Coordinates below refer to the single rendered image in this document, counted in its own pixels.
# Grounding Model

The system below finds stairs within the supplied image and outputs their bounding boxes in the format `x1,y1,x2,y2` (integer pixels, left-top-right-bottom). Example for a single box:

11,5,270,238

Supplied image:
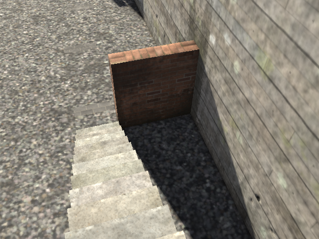
65,121,186,239

